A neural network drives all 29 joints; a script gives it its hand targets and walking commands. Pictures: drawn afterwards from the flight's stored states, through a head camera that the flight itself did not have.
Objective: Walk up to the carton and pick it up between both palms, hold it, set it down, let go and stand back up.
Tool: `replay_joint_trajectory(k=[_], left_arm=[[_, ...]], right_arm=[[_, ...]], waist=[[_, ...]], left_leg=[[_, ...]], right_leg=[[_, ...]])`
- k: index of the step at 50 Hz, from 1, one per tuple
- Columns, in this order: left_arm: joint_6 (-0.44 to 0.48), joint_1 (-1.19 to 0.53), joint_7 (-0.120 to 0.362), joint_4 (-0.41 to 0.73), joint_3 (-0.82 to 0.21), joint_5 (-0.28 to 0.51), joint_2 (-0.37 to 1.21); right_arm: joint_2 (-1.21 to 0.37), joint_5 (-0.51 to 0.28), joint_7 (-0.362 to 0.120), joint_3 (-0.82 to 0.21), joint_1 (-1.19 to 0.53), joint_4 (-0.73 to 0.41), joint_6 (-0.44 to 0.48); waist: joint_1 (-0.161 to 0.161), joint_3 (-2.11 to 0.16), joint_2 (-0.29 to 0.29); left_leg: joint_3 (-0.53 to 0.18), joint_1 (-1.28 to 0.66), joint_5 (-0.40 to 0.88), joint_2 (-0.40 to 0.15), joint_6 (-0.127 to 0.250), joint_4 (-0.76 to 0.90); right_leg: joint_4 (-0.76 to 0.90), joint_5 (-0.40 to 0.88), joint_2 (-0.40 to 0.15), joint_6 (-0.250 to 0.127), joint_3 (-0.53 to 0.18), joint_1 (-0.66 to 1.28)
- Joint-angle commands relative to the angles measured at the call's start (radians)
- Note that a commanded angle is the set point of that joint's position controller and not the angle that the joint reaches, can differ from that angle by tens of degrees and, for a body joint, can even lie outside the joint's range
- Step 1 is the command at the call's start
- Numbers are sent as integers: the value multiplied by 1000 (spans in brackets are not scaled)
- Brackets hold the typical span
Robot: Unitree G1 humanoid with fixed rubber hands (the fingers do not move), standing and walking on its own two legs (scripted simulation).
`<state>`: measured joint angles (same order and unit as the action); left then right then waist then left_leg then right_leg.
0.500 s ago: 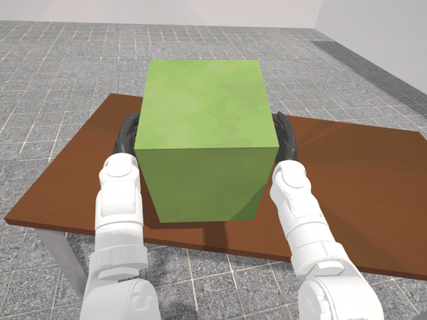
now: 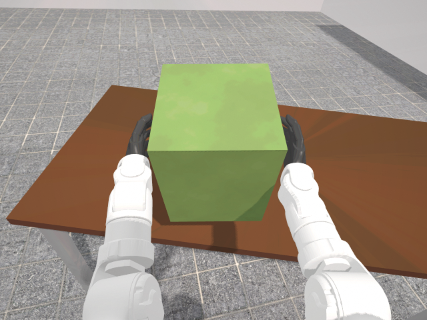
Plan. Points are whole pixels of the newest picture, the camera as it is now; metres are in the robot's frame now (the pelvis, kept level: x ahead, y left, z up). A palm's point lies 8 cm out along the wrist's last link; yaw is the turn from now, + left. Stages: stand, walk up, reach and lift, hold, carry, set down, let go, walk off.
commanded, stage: set down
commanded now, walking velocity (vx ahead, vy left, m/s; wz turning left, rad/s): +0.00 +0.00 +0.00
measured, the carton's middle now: (215, 148) +0.42 +0.01 +0.12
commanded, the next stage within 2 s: none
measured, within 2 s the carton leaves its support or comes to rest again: neither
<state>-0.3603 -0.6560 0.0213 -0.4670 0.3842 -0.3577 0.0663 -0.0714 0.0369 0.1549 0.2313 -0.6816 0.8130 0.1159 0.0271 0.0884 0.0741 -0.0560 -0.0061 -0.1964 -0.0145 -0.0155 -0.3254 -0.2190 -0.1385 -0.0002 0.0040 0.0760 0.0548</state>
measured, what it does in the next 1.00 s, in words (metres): stands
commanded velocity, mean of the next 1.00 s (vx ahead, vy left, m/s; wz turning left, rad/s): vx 0.00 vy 0.00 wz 0.00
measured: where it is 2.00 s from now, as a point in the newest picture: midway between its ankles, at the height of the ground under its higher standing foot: outside the picture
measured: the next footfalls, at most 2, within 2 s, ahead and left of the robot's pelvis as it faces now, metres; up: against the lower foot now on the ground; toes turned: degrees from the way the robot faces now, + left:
none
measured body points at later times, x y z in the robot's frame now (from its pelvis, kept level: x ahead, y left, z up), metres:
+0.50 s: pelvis +0.01 +0.00 +0.00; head +0.00 +0.04 +0.45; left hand +0.42 +0.15 +0.10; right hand +0.40 -0.14 +0.12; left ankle +0.00 +0.12 -0.75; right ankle +0.00 -0.12 -0.75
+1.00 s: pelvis +0.02 +0.00 +0.00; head +0.04 +0.04 +0.45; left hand +0.44 +0.15 +0.07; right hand +0.42 -0.14 +0.10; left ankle +0.00 +0.12 -0.75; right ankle +0.00 -0.12 -0.75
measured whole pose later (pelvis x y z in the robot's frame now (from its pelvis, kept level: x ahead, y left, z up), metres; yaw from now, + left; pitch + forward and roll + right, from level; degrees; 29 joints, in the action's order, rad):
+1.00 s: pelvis +0.02 +0.00 +0.00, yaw -2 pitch +0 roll -1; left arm -0.11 -0.74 0.01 -0.84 0.48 -0.35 0.04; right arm -0.14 0.30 0.10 0.53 -0.72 0.92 0.21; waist -0.01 0.02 0.06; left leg -0.02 0.12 -0.21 -0.02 -0.01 -0.32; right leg -0.23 -0.14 0.00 0.01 0.04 -0.09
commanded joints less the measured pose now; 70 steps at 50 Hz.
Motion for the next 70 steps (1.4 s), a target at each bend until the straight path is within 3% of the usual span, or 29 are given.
replay_joint_trajectory(k=[1, 6, 9, 15, 16, 21, 25, 29, 32, 36, 38, 42, 46, 50, 54, 55, 56, 57, 70], left_arm=[[116, -710, 135, 94, -468, 114, 518], [157, -740, 121, 26, -448, 99, 519], [173, -748, 119, -17, -431, 102, 516], [216, -771, 107, -34, -435, 106, 538], [216, -766, 106, -68, -410, 90, 518], [223, -753, 117, -115, -335, 56, 503], [249, -778, 118, -129, -319, 59, 497], [268, -811, 119, -155, -291, 53, 488], [283, -806, 119, -182, -281, 48, 491], [318, -837, 110, -185, -276, 53, 479], [326, -846, 100, -184, -290, 62, 486], [332, -820, 99, -228, -273, 57, 484], [340, -809, 103, -247, -244, 41, 474], [339, -792, 104, -264, -220, 29, 470], [372, -808, 100, -258, -242, 47, 470], [382, -818, 97, -249, -241, 45, 467], [397, -876, 93, -264, -222, 51, 457], [407, -872, 83, -281, -220, 46, 446], [466, -861, 99, -385, -183, 60, 416]], right_arm=[[-425, 51, -116, -291, -710, -202, 86], [-424, 84, -129, -243, -696, -115, 94], [-445, 105, -130, -230, -705, -104, 99], [-453, 118, -142, -209, -698, -64, 114], [-441, 128, -144, -195, -699, -39, 109], [-462, 161, -151, -150, -674, 9, 98], [-486, 182, -160, -141, -696, -22, 113], [-485, 221, -167, -87, -686, 11, 112], [-501, 257, -170, -65, -682, 0, 115], [-520, 268, -179, -71, -693, 2, 126], [-516, 282, -184, -57, -662, 42, 123], [-512, 292, -186, -47, -671, 31, 132], [-509, 309, -188, -23, -630, 77, 123], [-518, 308, -192, -20, -623, 75, 125], [-537, 323, -191, -30, -628, 51, 140], [-543, 321, -193, -30, -627, 68, 144], [-552, 345, -206, -21, -694, 15, 150], [-555, 359, -211, -12, -683, 28, 147], [-603, 435, -196, 63, -618, 144, 144]], waist=[[21, -513, -113], [9, -500, -133], [17, -522, -107], [7, -586, -141], [-2, -562, -134], [-15, -502, -119], [-29, -563, -113], [-23, -535, -122], [-19, -570, -109], [-35, -626, -110], [-13, -617, -130], [-25, -638, -115], [-25, -604, -122], [-38, -582, -137], [-30, -661, -129], [-39, -675, -135], [-96, -707, -166], [-71, -712, -147], [-36, -709, -114]], left_leg=[[128, -74, 467, 34, -69, -6], [140, -73, 445, 31, -80, 3], [141, -56, 430, 33, -67, 7], [139, -88, 555, 27, -88, -21], [140, -82, 518, 26, -86, -15], [159, -7, 457, 32, -68, 17], [171, 27, 437, 33, -59, 23], [178, 27, 400, 34, -64, 31], [180, 38, 383, 33, -57, 34], [188, 50, 426, 29, -58, 21], [182, 17, 475, 22, -72, 8], [177, -19, 575, 14, -76, -21], [179, 1, 542, 15, -80, -13], [180, 22, 574, 15, -77, -15], [185, 50, 588, 15, -68, -27], [183, 55, 605, 14, -73, -29], [195, 106, 526, 24, -57, -11], [193, 102, 502, 18, -55, -9], [189, 110, 603, 11, -53, -44]], right_leg=[[-33, 313, 32, 30, 86, 157], [-22, 255, 35, 23, 86, 116], [-22, 289, 31, 28, 77, 146], [-41, 358, 36, 25, 80, 134], [-32, 315, 35, 21, 77, 120], [-41, 338, 24, 29, 61, 180], [-55, 370, 18, 32, 59, 205], [-46, 293, 18, 30, 57, 159], [-52, 313, 14, 34, 56, 170], [-73, 367, 13, 36, 52, 183], [-74, 352, 20, 28, 55, 144], [-74, 372, 27, 30, 59, 106], [-64, 351, 25, 24, 51, 110], [-84, 388, 21, 22, 48, 117], [-100, 458, 16, 31, 44, 140], [-105, 462, 17, 32, 42, 140], [-103, 400, 10, 27, 45, 129], [-112, 408, 12, 29, 45, 155], [-149, 481, 23, 39, 37, 77]])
